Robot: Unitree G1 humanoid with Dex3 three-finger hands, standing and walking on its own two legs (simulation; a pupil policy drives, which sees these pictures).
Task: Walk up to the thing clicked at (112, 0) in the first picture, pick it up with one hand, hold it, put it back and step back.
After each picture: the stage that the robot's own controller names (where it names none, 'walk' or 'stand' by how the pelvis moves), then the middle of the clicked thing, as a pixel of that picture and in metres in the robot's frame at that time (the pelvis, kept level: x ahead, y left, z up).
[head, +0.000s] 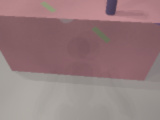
stand; out of the picture +1.02 -0.17 +0.01
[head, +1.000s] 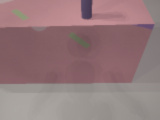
walk; out of the picture +0.94 +0.04 +0.03
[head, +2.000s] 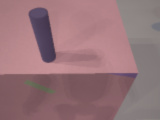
walk; (44, 38) +0.54 +0.22 +0.03
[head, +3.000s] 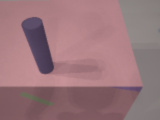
stand; (40, 49) +0.48 +0.20 +0.04
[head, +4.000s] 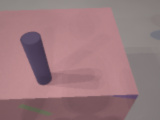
stand; (38, 61) +0.46 +0.20 +0.01
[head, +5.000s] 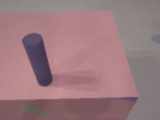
stand; (39, 62) +0.46 +0.20 +0.01
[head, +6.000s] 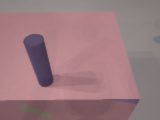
stand; (40, 63) +0.45 +0.20 +0.01
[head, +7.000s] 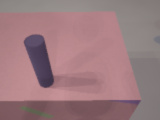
stand; (41, 64) +0.45 +0.20 +0.01
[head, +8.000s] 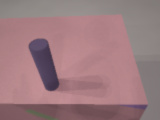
rise first; (46, 67) +0.44 +0.20 +0.01
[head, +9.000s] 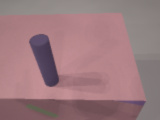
go down; (46, 63) +0.46 +0.20 +0.01
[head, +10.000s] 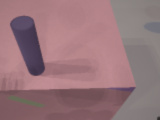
go down; (30, 50) +0.47 +0.18 +0.04
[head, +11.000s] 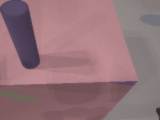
go down; (24, 40) +0.47 +0.18 +0.07
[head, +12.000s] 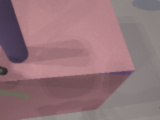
close in; (7, 31) +0.47 +0.20 +0.09
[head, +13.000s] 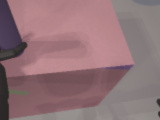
close; (1, 23) +0.49 +0.20 +0.11
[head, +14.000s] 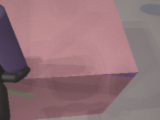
lift; (7, 49) +0.41 +0.21 +0.10
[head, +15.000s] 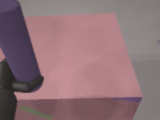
lift; (19, 53) +0.32 +0.18 +0.23
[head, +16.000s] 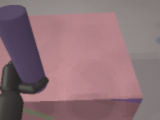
hold; (25, 56) +0.33 +0.17 +0.20
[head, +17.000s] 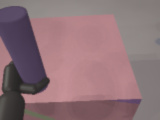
hold; (26, 57) +0.32 +0.16 +0.21
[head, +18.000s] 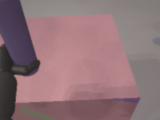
crouch; (17, 39) +0.37 +0.19 +0.22
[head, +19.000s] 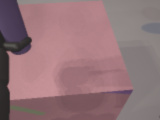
lower; (8, 15) +0.47 +0.20 +0.22
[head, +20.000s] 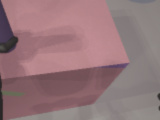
lower; out of the picture +0.51 +0.20 +0.12
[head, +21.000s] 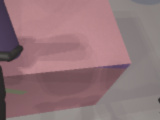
lower; out of the picture +0.48 +0.20 +0.11
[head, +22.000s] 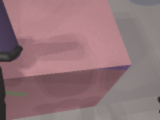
lower; out of the picture +0.48 +0.20 +0.11
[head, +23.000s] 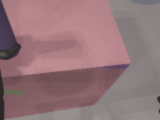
lower; out of the picture +0.49 +0.20 +0.11
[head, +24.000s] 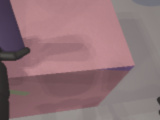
open; (4, 26) +0.48 +0.19 +0.11
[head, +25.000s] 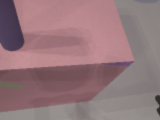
rise; (2, 14) +0.49 +0.19 +0.12
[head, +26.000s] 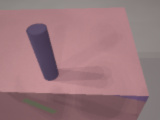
sink last; (45, 55) +0.47 +0.20 +0.06
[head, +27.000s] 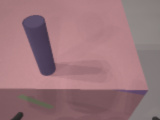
stand; (41, 49) +0.47 +0.19 +0.07
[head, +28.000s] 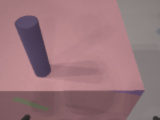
stand; (36, 50) +0.46 +0.20 +0.07
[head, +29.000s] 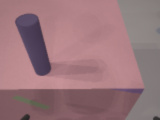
stand; (36, 48) +0.46 +0.20 +0.08
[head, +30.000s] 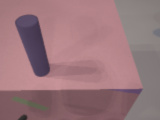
stand; (35, 49) +0.46 +0.20 +0.08
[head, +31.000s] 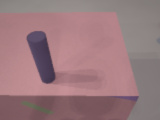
stand; (43, 60) +0.48 +0.20 +0.01
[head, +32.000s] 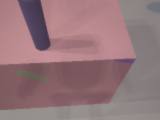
walk; (36, 24) +0.56 +0.19 +0.04
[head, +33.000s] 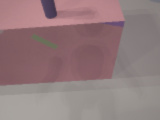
walk; out of the picture +0.82 +0.24 +0.03
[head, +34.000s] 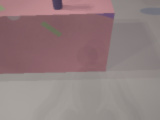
stand; out of the picture +1.10 +0.22 +0.03
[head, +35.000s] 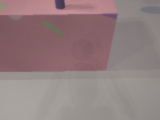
stand; out of the picture +1.09 +0.19 +0.01
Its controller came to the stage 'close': yes
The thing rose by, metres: 0.20
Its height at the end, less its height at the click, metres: +0.00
